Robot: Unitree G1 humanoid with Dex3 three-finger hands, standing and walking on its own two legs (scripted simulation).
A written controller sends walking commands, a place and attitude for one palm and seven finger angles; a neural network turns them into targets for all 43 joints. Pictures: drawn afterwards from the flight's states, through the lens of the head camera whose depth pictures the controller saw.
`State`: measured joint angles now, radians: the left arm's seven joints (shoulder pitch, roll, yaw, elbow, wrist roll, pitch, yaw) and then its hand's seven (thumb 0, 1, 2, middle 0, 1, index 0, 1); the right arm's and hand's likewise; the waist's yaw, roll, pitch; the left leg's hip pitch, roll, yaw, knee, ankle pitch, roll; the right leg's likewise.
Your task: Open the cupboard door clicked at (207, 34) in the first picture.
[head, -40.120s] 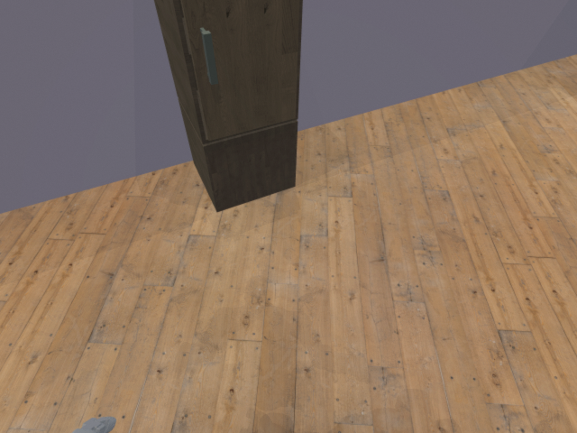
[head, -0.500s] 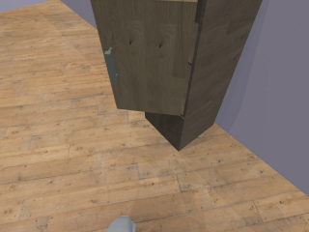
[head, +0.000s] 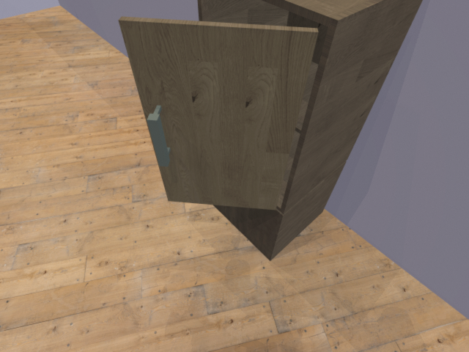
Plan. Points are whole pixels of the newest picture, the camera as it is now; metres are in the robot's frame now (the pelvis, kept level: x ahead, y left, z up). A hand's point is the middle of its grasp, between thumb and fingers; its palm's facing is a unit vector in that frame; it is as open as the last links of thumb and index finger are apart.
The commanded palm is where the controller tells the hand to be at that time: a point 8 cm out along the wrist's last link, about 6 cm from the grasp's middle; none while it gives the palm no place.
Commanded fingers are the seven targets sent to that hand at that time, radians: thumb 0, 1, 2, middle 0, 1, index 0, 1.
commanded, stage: come to a stop and stand still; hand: left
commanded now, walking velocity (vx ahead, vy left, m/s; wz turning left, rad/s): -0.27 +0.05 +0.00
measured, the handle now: (161, 136) +0.59 +0.22 -0.02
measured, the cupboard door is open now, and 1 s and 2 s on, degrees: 43 43 43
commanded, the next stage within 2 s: look again from close up in 1.42 s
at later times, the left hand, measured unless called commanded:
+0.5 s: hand out of the picture +0.06 +0.16 -0.17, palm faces +0.04 -0.97 -0.25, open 7.4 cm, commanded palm none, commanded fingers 0.00 0.90 0.90 -0.20 -0.30 -0.20 -0.30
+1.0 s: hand out of the picture -0.02 +0.20 -0.17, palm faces +0.06 -0.97 -0.23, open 7.4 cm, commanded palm none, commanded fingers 0.00 0.90 0.90 -0.20 -0.30 -0.20 -0.30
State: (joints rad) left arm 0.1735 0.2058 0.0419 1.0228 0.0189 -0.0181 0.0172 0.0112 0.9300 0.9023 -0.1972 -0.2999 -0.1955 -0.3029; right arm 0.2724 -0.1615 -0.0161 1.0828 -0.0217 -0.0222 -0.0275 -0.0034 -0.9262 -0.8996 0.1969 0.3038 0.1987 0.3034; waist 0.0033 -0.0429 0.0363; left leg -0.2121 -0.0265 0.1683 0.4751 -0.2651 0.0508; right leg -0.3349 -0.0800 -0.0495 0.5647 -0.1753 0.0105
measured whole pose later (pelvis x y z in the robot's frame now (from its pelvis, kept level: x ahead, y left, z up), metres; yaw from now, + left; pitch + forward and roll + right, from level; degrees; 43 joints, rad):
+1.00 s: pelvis -0.04 +0.01 +0.00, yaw +1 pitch -2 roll -1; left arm 0.33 0.21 0.01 0.98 0.02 0.01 0.03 0.01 0.91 0.90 -0.20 -0.30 -0.20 -0.30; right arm 0.27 -0.18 -0.01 0.98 -0.03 0.01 0.00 0.01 -0.90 -0.90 0.20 0.30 0.20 0.30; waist 0.01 -0.01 -0.01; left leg -0.25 -0.03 0.05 0.49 -0.20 0.06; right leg -0.24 -0.03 -0.06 0.46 -0.18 0.01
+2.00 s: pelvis -0.03 +0.02 +0.01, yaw +0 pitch -1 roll +0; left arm 0.34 0.13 0.00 1.07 0.02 -0.01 0.04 0.01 0.91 0.90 -0.20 -0.30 -0.20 -0.30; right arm 0.28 -0.14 -0.01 1.10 -0.01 0.00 -0.01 0.01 -0.91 -0.90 0.20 0.30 0.20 0.30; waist 0.00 -0.02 0.02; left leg -0.22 -0.04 0.08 0.43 -0.19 0.07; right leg -0.23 -0.04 -0.03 0.42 -0.16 0.03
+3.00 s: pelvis +0.02 +0.02 +0.00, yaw -1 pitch -2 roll +0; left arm 0.23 0.17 0.00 1.01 0.01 -0.01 0.05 0.01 0.91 0.90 -0.20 -0.30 -0.20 -0.30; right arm 0.28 -0.18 -0.01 1.02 -0.01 -0.02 -0.03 0.01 -0.91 -0.90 0.20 0.30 0.20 0.30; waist -0.02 0.03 0.04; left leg -0.18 -0.04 0.09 0.53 -0.32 0.07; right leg -0.22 -0.03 -0.04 0.56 -0.31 0.00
